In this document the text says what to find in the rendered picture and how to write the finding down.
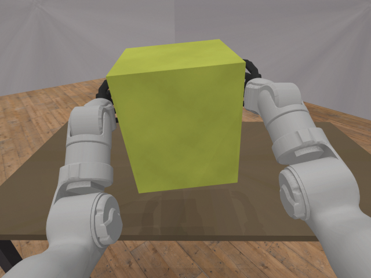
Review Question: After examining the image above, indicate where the left robot hand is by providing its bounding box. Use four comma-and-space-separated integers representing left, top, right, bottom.
96, 80, 119, 123

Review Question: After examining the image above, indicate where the robot right forearm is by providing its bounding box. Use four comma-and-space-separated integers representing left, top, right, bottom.
244, 78, 360, 201

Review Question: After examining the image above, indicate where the right robot upper arm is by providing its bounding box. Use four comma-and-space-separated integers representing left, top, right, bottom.
279, 156, 371, 278

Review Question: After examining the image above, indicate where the left robot upper arm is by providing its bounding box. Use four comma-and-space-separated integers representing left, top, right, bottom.
1, 192, 123, 278

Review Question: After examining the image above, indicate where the carton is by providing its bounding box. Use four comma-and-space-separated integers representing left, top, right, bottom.
106, 39, 246, 193

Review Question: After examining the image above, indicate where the robot left forearm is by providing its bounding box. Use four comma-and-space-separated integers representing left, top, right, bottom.
46, 98, 117, 240

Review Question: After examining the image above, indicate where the right robot hand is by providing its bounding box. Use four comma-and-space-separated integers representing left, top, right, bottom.
243, 59, 261, 107

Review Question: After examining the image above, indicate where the table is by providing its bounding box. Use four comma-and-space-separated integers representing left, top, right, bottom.
0, 122, 371, 273

